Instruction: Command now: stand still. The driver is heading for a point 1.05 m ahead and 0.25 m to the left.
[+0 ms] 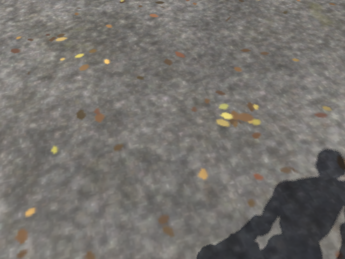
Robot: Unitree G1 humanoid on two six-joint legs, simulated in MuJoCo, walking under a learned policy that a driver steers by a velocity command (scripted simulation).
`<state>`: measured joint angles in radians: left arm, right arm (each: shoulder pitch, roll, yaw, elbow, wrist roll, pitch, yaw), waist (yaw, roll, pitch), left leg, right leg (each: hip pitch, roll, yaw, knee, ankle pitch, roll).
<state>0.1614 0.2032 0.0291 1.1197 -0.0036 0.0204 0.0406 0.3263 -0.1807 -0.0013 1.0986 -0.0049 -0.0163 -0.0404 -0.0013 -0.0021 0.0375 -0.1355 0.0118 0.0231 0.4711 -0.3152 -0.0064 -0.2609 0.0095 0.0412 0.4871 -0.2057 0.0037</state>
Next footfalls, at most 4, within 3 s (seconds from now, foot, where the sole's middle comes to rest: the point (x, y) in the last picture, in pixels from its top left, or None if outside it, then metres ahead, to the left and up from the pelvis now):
1.74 left None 0.47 0.11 -0.77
2.24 right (178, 195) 0.78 0.01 -0.77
2.74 left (101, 173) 0.90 0.36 -0.77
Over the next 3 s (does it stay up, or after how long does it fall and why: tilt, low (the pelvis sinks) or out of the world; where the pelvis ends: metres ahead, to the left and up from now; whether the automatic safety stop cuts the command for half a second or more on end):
stays up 0.89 0.26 0.01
